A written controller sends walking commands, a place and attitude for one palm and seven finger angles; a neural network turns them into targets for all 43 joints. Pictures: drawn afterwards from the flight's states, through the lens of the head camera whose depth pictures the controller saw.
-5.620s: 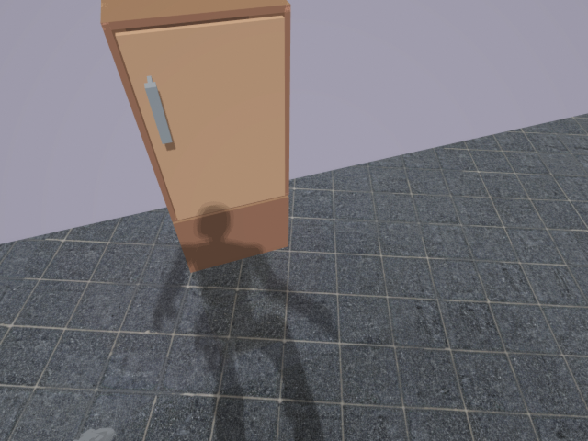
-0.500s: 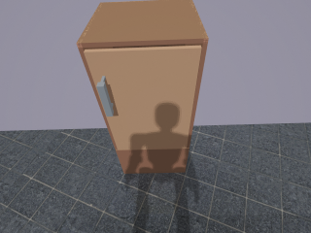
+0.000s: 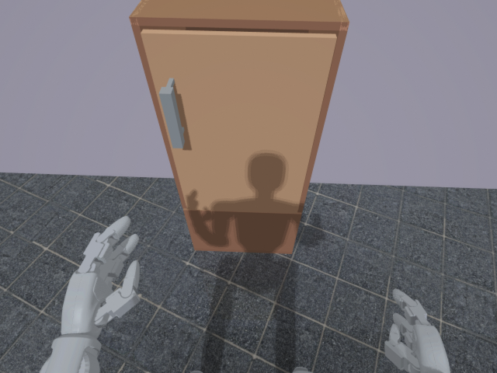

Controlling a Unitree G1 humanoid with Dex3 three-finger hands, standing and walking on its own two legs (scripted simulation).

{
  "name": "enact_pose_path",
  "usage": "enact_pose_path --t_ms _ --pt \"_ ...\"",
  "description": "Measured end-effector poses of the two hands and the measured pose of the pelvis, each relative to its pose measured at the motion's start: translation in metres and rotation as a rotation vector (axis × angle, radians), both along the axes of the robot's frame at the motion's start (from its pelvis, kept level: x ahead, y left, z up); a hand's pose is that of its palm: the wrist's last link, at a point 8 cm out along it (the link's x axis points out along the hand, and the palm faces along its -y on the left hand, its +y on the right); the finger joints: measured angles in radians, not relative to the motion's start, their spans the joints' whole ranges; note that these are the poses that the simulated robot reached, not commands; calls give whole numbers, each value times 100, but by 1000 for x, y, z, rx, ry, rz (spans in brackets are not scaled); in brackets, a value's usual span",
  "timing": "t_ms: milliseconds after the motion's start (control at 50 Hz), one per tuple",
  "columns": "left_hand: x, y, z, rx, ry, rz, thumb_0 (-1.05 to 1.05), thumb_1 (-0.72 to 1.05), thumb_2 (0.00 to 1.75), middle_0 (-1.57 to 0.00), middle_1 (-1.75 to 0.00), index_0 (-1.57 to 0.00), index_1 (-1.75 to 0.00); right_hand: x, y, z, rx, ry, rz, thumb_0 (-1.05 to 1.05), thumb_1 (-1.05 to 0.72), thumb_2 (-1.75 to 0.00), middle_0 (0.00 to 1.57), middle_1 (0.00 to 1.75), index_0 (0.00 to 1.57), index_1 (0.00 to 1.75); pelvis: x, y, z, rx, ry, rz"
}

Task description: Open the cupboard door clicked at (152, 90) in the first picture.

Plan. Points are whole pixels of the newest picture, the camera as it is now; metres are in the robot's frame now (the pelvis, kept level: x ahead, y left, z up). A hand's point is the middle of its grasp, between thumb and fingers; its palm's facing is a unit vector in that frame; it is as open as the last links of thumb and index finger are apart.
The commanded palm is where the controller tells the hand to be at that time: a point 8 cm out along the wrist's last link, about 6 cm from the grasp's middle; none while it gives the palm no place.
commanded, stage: raise the hand with hooked fingers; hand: left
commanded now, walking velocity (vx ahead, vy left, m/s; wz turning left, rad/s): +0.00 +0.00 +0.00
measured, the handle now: (174, 114) +0.64 +0.21 +0.05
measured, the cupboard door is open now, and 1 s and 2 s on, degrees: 0 0 0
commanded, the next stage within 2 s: move the hooked fingers beside the handle in 1.82 s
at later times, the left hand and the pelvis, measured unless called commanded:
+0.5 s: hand (101, 302) +0.22 +0.24 +0.01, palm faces -0.01 -1.00 -0.05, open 10.7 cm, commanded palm +0.19 +0.30 +0.02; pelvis -0.03 +0.04 -0.04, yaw +0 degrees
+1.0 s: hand (79, 268) +0.26 +0.28 +0.04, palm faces +0.05 -1.00 -0.07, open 13.5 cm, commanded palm +0.24 +0.33 +0.04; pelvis +0.00 +0.03 -0.02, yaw +1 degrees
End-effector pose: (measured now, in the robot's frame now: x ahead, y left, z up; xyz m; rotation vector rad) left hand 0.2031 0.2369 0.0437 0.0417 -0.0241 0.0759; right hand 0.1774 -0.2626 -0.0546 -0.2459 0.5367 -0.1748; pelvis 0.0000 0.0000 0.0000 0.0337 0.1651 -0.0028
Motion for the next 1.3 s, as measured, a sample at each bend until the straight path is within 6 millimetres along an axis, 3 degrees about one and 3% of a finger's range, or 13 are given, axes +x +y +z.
enact_pose_path --t_ms 100,180,260,360,420,500,580,760,980,1120,1300 --pt "-24 7 -40 -50 22 -109 0 65 79 -22 -46 -22 -46 28 7 7 -42 -149 63 1 -90 -90 20 30 20 30 -18 6 -34 -5 34 0" --pt "-45 21 -60 -66 110 -40 1 56 76 -23 -51 -23 -52 28 30 0 -40 -161 98 1 -90 -90 20 30 20 30 -25 12 -45 -28 36 12" --pt "-46 32 -47 -10 55 -16 1 46 72 -23 -57 -24 -58 10 58 -22 -13 -76 134 1 -90 -90 20 30 20 30 -28 18 -49 -54 40 26" --pt "-23 39 -33 20 22 -78 1 35 67 -24 -65 -24 -65 -27 83 -52 51 74 130 1 -90 -90 20 30 21 30 -33 26 -47 -73 46 34" --pt "-11 45 -32 12 71 -99 1 28 64 -25 -69 -25 -70 -49 89 -61 79 144 92 1 -90 -90 20 30 21 30 -33 31 -43 -71 48 27" --pt "-3 57 -29 7 114 -77 1 19 60 -25 -75 -26 -76 -70 85 -60 79 192 40 1 -90 -90 21 30 21 30 -30 37 -35 -66 53 16" --pt "-1 68 -22 18 92 -47 1 9 56 -26 -81 -26 -82 -76 73 -53 40 205 18 1 -90 -90 21 30 21 30 -26 41 -31 -63 59 13" --pt "12 79 -20 18 81 -52 0 -12 47 -28 -95 -28 -95 -46 50 -33 -46 159 14 1 -90 -90 20 30 21 30 -15 42 -27 -67 61 17" --pt "33 94 -4 25 77 -25 -1 -37 36 -29 -111 -30 -112 -6 61 -21 -11 112 69 1 -90 -90 20 30 20 30 0 34 -18 -69 58 24" --pt "46 102 5 21 72 -23 -1 -46 32 -30 -117 -30 -118 -5 61 -27 14 147 77 1 -90 -90 20 30 21 30 7 28 -14 -66 56 24" --pt "64 108 17 18 60 -28 -1 -50 30 -30 -119 -30 -120 -23 42 -31 4 208 34 1 -90 -90 20 30 21 30 8 22 -10 -59 49 18"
